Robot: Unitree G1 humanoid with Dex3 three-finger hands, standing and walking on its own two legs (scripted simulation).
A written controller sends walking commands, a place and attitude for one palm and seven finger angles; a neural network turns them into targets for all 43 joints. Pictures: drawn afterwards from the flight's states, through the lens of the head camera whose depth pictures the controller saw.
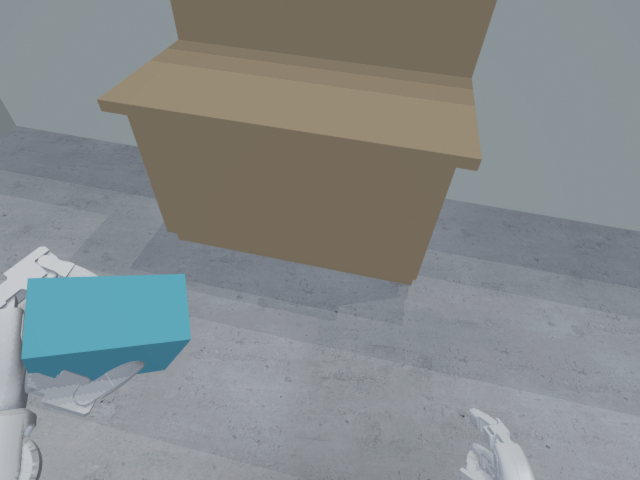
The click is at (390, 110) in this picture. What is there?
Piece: table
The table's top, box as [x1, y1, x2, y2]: [97, 40, 481, 170]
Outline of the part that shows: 97,99 101,110 454,167 476,170 481,160 471,78 177,40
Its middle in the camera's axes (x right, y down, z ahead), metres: -0.07 -0.47 +1.26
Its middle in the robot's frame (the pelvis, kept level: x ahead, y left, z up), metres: +1.25 +0.13 -0.10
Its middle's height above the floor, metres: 0.67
